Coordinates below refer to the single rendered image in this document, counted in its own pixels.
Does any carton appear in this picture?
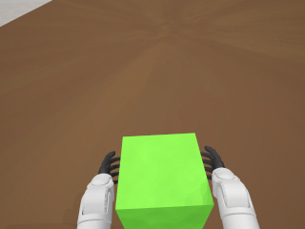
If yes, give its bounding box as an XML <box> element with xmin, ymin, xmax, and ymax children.
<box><xmin>115</xmin><ymin>133</ymin><xmax>214</xmax><ymax>229</ymax></box>

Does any robot left forearm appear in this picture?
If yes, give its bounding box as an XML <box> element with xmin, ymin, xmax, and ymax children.
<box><xmin>76</xmin><ymin>173</ymin><xmax>114</xmax><ymax>229</ymax></box>

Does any robot right forearm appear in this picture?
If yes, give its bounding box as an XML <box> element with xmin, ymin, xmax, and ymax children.
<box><xmin>212</xmin><ymin>167</ymin><xmax>260</xmax><ymax>229</ymax></box>

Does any robot right hand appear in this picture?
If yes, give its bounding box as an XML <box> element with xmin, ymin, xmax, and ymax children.
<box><xmin>200</xmin><ymin>146</ymin><xmax>225</xmax><ymax>180</ymax></box>

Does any robot left hand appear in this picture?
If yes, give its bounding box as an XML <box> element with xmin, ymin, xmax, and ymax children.
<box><xmin>98</xmin><ymin>151</ymin><xmax>121</xmax><ymax>184</ymax></box>

